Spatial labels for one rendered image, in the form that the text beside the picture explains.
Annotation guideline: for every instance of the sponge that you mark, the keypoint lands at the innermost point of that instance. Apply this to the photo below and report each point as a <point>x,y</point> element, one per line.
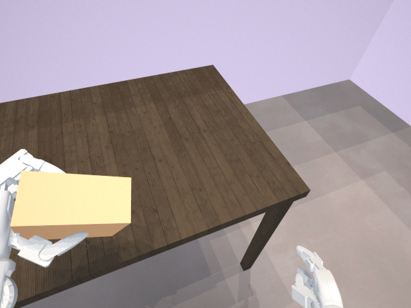
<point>56,205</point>

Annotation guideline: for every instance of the robot left forearm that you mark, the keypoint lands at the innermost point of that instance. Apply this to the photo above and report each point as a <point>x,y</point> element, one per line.
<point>8,288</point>

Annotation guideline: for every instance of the robot right hand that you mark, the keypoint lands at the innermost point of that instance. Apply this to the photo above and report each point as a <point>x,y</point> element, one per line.
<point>321,287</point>

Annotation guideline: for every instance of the table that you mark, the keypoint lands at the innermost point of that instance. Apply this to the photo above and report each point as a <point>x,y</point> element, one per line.
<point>198,161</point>

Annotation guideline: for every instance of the robot left hand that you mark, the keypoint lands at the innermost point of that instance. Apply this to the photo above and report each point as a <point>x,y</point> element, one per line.
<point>37,249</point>

